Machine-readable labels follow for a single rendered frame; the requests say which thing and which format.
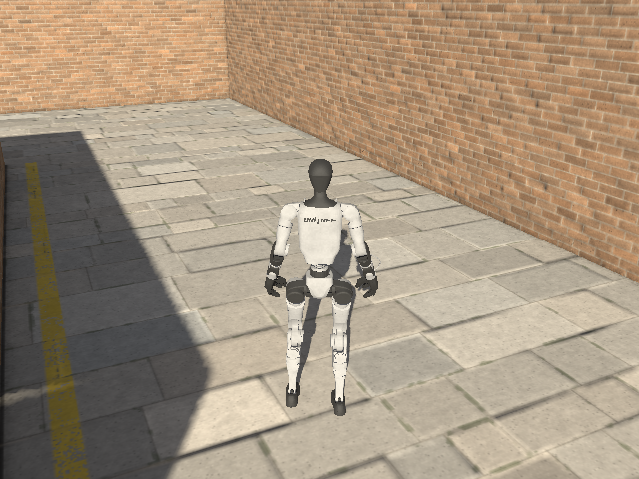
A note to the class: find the robot right shin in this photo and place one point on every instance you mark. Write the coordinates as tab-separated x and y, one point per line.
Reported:
339	364

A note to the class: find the left robot upper arm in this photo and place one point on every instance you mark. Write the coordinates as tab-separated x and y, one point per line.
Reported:
288	212

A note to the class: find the right robot upper arm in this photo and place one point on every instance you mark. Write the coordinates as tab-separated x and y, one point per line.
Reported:
351	212

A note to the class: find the humanoid robot head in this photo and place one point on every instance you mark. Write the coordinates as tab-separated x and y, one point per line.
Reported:
320	174

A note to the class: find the robot left hand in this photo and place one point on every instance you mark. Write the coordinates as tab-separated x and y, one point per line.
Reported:
278	282

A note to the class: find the left robot forearm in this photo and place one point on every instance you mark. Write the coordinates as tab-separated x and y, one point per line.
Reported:
274	264

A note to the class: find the robot right hand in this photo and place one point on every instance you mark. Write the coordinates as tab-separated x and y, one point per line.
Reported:
373	284

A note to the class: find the right robot forearm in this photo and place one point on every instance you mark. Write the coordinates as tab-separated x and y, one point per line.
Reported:
367	265

